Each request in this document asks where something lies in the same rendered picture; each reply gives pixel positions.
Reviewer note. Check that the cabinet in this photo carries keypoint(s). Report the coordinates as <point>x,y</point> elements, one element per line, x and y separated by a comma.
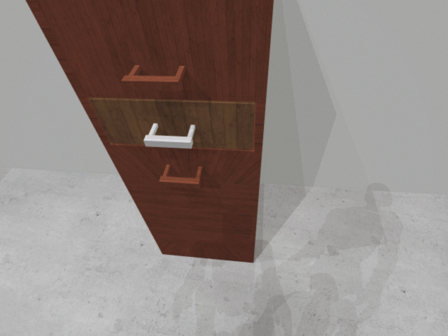
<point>221,51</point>

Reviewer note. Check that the handle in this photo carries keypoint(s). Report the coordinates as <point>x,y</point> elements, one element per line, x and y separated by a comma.
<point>163,83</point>
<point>153,140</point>
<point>180,182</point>

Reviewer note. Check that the drawer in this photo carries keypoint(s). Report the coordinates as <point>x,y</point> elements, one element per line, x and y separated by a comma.
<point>218,124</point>

